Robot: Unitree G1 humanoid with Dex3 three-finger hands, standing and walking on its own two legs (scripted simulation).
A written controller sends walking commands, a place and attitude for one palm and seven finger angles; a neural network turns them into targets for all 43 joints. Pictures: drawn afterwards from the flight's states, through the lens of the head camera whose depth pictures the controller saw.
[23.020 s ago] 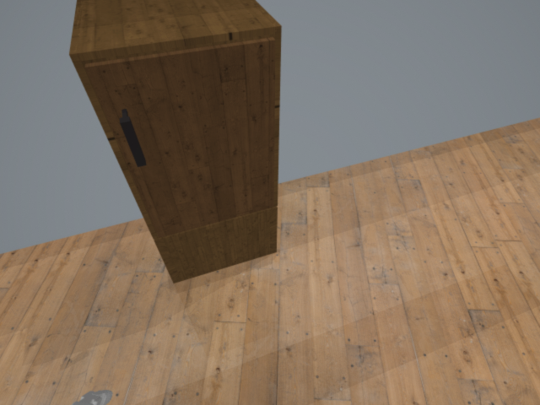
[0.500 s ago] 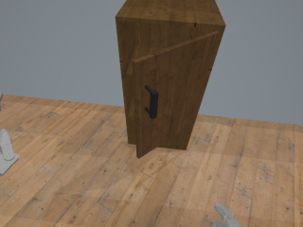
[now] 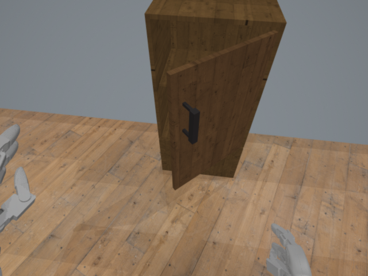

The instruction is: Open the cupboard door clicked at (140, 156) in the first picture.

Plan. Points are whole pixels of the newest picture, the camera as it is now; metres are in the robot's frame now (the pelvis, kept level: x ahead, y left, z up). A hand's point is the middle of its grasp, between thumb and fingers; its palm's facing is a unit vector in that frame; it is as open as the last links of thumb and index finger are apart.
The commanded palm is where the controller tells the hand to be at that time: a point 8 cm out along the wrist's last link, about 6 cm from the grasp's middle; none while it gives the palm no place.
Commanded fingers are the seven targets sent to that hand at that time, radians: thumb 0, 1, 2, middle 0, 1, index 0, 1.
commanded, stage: let the arm hang, fingers relaxed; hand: left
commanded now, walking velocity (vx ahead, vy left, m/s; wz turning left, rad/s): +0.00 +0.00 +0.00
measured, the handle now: (189, 123) +0.53 +0.02 +0.00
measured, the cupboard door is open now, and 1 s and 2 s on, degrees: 44 44 44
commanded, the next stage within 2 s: look to check the result in 1.08 s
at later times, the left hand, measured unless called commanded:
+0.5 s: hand out of the picture -0.06 +0.20 -0.17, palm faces +0.06 -0.98 -0.21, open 7.2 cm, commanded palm none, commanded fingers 0.00 0.90 0.90 -0.20 -0.30 -0.20 -0.30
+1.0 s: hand out of the picture -0.03 +0.17 -0.18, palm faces +0.06 -0.99 -0.15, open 7.3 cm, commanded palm none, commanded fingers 0.00 0.90 0.90 -0.20 -0.30 -0.20 -0.30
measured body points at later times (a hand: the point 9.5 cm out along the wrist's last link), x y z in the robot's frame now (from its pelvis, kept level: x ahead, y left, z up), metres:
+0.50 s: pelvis -0.02 +0.01 +0.00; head -0.01 +0.01 +0.45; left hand -0.06 +0.25 -0.16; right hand -0.02 -0.23 -0.16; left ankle +0.02 +0.12 -0.74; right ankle -0.02 -0.10 -0.74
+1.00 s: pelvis -0.02 +0.02 +0.00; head -0.01 +0.02 +0.45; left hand -0.03 +0.23 -0.16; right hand -0.03 -0.18 -0.16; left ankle +0.02 +0.12 -0.74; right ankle -0.02 -0.10 -0.74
